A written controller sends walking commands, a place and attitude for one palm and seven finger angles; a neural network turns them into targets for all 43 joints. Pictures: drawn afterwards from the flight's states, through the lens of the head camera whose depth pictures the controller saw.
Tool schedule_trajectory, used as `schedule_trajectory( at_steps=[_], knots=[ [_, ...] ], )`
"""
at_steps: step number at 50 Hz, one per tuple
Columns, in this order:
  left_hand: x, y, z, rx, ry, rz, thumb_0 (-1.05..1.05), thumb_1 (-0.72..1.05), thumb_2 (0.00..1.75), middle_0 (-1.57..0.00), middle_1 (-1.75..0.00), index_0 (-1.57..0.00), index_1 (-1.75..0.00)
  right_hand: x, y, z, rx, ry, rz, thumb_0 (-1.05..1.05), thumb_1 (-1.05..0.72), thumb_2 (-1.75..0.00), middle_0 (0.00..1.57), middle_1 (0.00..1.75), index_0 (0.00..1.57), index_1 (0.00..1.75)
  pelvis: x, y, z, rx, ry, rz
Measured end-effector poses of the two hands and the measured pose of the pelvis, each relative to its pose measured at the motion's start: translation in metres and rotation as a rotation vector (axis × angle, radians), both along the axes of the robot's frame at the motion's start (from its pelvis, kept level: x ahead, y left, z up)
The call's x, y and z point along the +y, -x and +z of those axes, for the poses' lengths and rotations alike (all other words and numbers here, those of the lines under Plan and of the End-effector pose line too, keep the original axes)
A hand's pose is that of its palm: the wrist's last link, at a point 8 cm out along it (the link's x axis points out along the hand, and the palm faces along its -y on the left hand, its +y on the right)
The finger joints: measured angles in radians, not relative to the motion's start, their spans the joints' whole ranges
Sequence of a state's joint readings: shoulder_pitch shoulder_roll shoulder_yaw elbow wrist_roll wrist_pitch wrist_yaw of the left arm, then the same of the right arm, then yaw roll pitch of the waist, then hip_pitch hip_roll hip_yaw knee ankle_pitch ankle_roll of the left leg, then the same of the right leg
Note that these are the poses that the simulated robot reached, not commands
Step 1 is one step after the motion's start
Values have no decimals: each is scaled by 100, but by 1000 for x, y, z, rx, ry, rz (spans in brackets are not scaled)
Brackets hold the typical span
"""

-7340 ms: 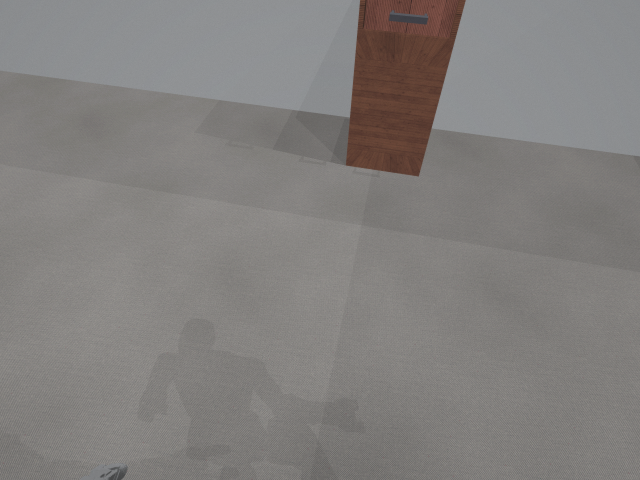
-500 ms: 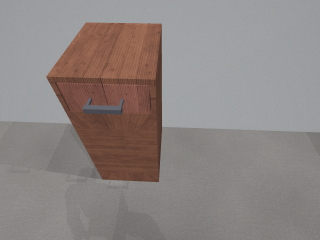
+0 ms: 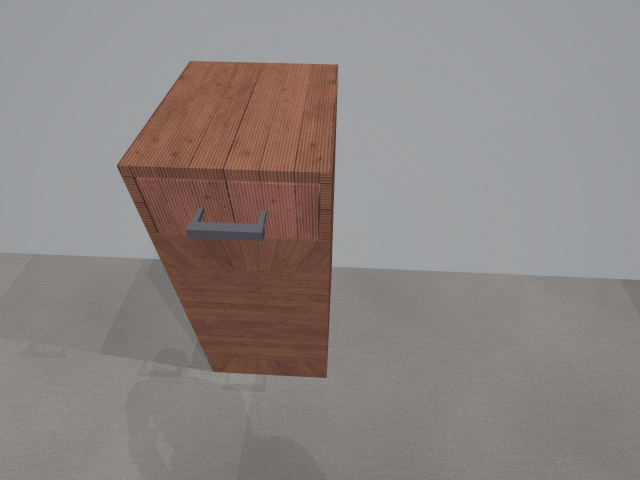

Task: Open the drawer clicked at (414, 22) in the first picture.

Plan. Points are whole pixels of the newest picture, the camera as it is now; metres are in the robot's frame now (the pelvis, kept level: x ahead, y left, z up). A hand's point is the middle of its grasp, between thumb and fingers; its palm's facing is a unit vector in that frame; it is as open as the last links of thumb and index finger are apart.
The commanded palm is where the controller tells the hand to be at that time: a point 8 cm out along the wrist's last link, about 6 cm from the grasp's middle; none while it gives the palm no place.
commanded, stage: raise the hand with hooked fingers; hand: left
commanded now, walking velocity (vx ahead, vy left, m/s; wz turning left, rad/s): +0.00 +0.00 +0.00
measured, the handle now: (228, 222) +0.55 +0.21 -0.03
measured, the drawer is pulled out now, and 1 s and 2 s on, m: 0.00 0.00 0.00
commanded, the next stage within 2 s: move the hooked fingers above the handle in 1.90 s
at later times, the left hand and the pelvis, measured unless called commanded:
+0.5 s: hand (190, 471) +0.15 +0.18 -0.07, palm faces -0.07 -0.12 -0.99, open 9.0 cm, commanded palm +0.16 +0.20 +0.00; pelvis -0.01 -0.04 -0.04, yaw -3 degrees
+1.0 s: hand (181, 368) +0.25 +0.20 +0.01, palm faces +0.05 -0.07 -1.00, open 12.0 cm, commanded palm +0.23 +0.20 +0.07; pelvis +0.00 -0.04 -0.02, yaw -2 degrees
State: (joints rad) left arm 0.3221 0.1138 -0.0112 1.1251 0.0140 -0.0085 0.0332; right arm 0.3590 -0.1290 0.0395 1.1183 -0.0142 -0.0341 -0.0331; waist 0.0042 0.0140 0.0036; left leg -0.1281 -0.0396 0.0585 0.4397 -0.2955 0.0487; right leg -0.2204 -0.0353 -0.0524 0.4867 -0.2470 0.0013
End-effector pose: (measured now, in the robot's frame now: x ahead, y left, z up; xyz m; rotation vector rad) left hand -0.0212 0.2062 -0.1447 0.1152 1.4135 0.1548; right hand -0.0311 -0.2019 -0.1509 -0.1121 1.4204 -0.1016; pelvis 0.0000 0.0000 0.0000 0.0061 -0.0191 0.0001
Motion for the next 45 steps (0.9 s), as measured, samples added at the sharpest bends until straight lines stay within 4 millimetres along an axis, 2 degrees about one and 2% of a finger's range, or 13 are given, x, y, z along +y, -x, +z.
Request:
schedule_trajectory(
  at_steps=[1, 3, 8, 11, 14, 16, 19, 22, 25, 30, 35, 39, 45],
  knots=[
    [-1, 1, -1, 3, -1, -3, 1, 91, 90, -20, -30, -20, -30, -1, -1, 0, 3, 2, -2, 1, -91, -90, 20, 29, 20, 30, 0, 0, -1, 4, 5, 1],
    [8, -18, 11, -71, -72, -121, 4, 94, 90, -20, -30, -20, -30, -8, -13, 6, -91, 29, -14, 1, -90, -90, 20, 29, 20, 30, -1, 1, -2, 7, -1, -21],
    [30, -115, 90, -526, -418, -376, 6, 92, 88, -21, -32, -20, -33, -44, -73, 19, -444, 124, -9, 3, -93, -90, 20, 30, 20, 30, -2, 3, -10, 43, -16, -6],
    [19, -175, 137, -776, -677, -621, 5, 86, 86, -21, -35, -20, -36, -61, -124, 30, -615, 145, 54, 3, -92, -90, 20, 29, 20, 30, -3, 8, -17, 87, -15, -10],
    [-3, -206, 164, -942, -884, -800, 3, 79, 84, -21, -39, -20, -39, -73, -173, 49, -733, 145, 89, 2, -92, -90, 20, 29, 20, 30, -8, 10, -23, 124, -22, -48],
    [-20, -210, 165, -992, -934, -884, 3, 74, 82, -21, -41, -21, -42, -76, -202, 63, -780, 131, 109, 2, -91, -90, 20, 29, 20, 30, -13, 10, -26, 142, -31, -70],
    [-38, -195, 153, -996, -950, -975, 2, 67, 80, -21, -46, -21, -46, -74, -239, 80, -821, 106, 165, 2, -91, -90, 20, 29, 19, 30, -22, 9, -30, 160, -41, -81],
    [-39, -171, 138, -928, -993, -1023, 1, 59, 77, -22, -50, -22, -50, -66, -267, 85, -829, 81, 241, 2, -91, -90, 20, 29, 19, 30, -31, 7, -34, 179, -46, -72],
    [-27, -156, 132, -856, -1077, -1047, 1, 51, 74, -24, -55, -24, -55, -55, -286, 78, -814, 56, 311, 1, -91, -90, 20, 29, 19, 30, -40, 5, -39, 194, -45, -50],
    [-5, -171, 151, -846, -1205, -983, 1, 38, 69, -26, -62, -26, -63, -36, -292, 53, -768, -8, 343, 1, -90, -90, 20, 29, 20, 30, -49, 4, -45, 195, -30, -4],
    [-9, -208, 178, -875, -1208, -949, 1, 27, 64, -27, -70, -27, -70, -29, -266, 33, -676, -63, 290, 1, -90, -90, 20, 29, 20, 30, -52, 1, -39, 177, -27, 3],
    [-18, -224, 190, -882, -1148, -1013, 1, 18, 60, -27, -76, -27, -76, -38, -234, 24, -588, -62, 230, 1, -90, -90, 20, 30, 20, 30, -51, -3, -29, 166, -33, -22],
    [-20, -235, 198, -918, -1123, -1093, 0, 4, 54, -28, -85, -28, -85, -67, -196, 17, -493, 15, 146, 2, -90, -90, 20, 30, 20, 30, -46, -4, -23, 160, -31, -45]
  ],
)
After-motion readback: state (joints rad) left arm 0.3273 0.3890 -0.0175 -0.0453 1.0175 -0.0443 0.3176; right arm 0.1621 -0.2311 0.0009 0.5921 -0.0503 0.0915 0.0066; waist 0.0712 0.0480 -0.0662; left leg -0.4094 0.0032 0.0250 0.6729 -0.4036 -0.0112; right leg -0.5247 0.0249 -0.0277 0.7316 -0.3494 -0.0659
